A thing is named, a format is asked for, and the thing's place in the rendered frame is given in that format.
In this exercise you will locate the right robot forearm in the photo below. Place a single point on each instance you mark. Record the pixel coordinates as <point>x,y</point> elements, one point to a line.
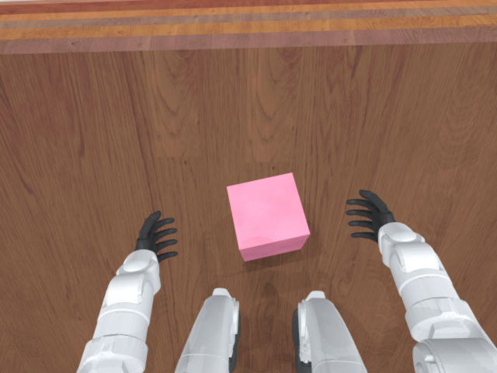
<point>433,308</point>

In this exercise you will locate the left robot forearm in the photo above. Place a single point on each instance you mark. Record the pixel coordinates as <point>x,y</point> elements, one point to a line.
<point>118,344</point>

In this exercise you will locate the robot left thigh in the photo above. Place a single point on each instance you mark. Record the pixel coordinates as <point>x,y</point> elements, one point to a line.
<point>207,347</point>

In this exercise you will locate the robot left hand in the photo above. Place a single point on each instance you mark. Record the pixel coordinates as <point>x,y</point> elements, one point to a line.
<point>148,236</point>

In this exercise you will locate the right robot upper arm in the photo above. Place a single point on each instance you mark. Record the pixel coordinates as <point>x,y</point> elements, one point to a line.
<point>454,355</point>

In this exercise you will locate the right robot shin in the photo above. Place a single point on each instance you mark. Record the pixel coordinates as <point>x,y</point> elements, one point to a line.
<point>305,349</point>

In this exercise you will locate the carton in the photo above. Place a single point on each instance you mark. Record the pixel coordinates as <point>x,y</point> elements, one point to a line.
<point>268,216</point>

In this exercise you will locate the robot right hand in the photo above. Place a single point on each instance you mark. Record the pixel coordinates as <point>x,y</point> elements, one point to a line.
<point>378,212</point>

